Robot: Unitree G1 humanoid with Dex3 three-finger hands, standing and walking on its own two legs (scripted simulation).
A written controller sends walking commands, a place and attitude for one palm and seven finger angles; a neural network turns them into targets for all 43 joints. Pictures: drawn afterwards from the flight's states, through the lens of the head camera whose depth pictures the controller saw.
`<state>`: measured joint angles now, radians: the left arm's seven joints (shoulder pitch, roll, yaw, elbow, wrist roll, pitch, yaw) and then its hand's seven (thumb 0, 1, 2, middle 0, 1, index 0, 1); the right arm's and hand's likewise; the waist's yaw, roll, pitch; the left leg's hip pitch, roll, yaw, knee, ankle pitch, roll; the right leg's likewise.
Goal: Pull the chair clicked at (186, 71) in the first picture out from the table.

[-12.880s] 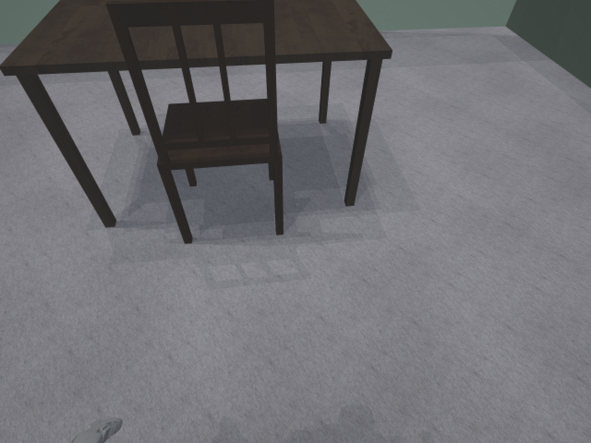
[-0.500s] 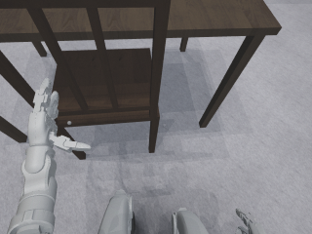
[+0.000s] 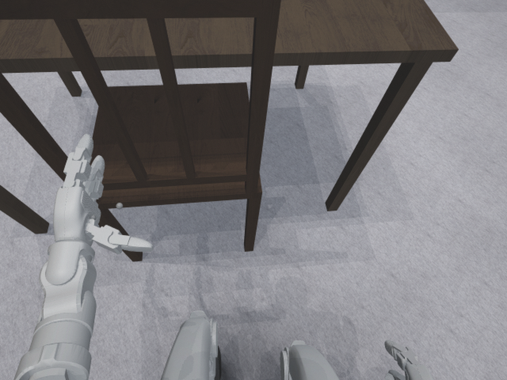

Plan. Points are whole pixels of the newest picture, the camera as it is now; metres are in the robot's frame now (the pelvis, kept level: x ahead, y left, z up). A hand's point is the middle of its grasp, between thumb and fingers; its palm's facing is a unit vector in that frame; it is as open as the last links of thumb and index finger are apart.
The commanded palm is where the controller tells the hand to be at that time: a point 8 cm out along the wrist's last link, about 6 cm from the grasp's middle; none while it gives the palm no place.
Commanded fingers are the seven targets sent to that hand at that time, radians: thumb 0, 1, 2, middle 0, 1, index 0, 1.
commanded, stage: push the fingers through the gap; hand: left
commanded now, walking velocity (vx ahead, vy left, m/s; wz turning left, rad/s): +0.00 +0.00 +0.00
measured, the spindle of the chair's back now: (114, 120) +0.51 +0.25 +0.05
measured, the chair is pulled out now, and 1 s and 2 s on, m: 0.00 0.00 0.00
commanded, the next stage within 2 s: hook a spindle and tug to test in 1.50 s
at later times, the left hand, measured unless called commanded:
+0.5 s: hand (118, 176) +0.42 +0.24 +0.03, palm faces +0.17 -0.99 -0.03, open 16.9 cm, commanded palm +0.40 +0.28 +0.03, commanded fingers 0.00 -0.50 0.30 -0.06 -0.08 -0.06 -0.08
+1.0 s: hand (122, 149) +0.47 +0.24 +0.03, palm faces +0.14 -0.99 -0.03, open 16.9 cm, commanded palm +0.45 +0.27 +0.02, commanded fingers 0.00 -0.50 0.30 -0.06 -0.08 -0.06 -0.08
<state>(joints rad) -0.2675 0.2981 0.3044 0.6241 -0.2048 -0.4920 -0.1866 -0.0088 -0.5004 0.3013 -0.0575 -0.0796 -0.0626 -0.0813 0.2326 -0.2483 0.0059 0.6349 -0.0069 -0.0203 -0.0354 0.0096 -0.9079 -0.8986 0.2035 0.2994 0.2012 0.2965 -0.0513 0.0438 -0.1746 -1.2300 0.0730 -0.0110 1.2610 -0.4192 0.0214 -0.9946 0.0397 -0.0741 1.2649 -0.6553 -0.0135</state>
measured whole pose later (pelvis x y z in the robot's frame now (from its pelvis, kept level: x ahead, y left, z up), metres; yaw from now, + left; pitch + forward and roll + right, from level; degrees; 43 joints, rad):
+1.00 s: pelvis +0.00 +0.01 -0.01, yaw -2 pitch +26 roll -5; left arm -0.68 0.45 0.44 0.99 -0.12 -0.49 -0.20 -0.01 -0.50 0.30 -0.06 -0.08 -0.06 -0.08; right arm 0.28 -0.25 0.02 0.67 -0.04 0.05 -0.01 0.01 -0.91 -0.90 0.20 0.30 0.20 0.30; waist -0.11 0.05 -0.16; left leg -1.33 0.08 -0.01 1.30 -0.43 0.03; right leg -1.09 0.05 -0.07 1.29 -0.66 0.00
